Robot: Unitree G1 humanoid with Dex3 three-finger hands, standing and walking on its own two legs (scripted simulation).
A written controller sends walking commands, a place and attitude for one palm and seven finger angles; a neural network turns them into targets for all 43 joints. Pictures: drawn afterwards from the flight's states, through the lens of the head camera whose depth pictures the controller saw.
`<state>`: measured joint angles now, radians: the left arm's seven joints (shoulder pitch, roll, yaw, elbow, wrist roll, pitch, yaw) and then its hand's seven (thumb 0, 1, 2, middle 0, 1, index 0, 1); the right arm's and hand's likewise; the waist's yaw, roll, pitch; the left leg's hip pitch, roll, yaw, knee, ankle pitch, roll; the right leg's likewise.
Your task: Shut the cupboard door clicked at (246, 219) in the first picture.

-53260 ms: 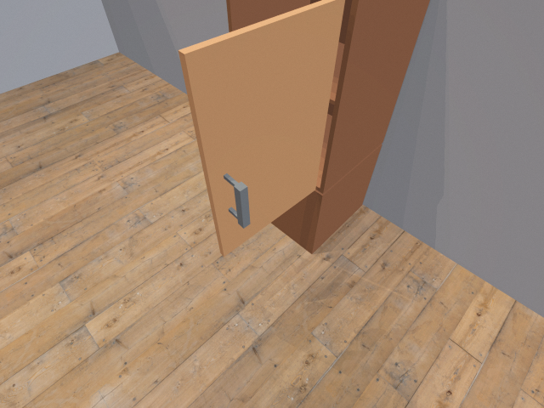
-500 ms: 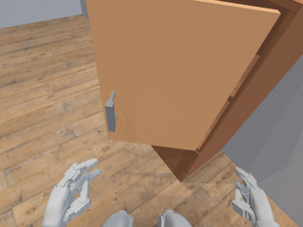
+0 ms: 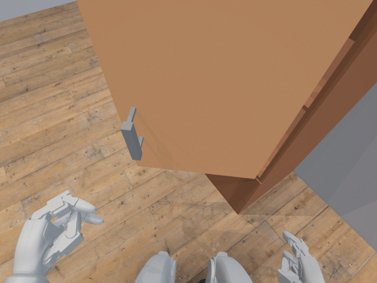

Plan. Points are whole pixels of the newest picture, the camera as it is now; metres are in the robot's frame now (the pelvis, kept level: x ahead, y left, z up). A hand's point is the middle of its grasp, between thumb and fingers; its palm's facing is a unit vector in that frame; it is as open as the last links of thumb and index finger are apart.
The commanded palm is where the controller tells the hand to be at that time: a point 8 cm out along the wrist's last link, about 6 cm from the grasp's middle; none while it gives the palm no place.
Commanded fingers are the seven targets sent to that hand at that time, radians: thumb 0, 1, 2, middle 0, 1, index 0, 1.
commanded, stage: raise the hand and make a fist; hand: left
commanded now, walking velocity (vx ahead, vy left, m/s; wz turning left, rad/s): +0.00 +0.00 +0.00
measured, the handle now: (134, 135) +0.44 +0.17 +0.00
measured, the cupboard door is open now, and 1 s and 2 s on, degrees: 48 48 48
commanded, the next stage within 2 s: bring the fist close to the handle in 1.00 s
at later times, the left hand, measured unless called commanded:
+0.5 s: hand (79, 242) +0.19 +0.21 +0.02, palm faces -0.07 -1.00 -0.02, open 3.1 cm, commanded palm +0.18 +0.27 +0.04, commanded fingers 0.00 0.90 0.90 -1.30 -1.50 -1.30 -1.50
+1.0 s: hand (78, 226) +0.21 +0.21 +0.04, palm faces -0.03 -1.00 -0.04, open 3.1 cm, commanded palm +0.19 +0.26 +0.04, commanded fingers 0.00 0.90 0.90 -1.30 -1.50 -1.30 -1.50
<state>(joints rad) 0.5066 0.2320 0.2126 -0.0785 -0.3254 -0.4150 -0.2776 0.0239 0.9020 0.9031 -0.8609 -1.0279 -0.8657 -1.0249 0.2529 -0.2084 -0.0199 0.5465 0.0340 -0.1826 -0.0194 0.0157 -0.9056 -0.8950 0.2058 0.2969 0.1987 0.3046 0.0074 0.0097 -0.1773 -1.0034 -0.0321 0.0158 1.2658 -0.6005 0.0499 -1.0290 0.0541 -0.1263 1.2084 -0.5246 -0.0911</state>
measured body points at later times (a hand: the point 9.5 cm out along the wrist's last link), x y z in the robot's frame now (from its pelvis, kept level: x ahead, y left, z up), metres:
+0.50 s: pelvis -0.02 +0.03 +0.00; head +0.06 +0.05 +0.44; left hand +0.19 +0.27 +0.03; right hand +0.19 -0.18 -0.07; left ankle +0.00 +0.09 -0.63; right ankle +0.03 -0.07 -0.63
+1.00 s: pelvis -0.01 +0.02 -0.01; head +0.07 +0.04 +0.43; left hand +0.21 +0.27 +0.05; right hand +0.18 -0.22 -0.08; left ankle +0.00 +0.09 -0.63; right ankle +0.03 -0.07 -0.63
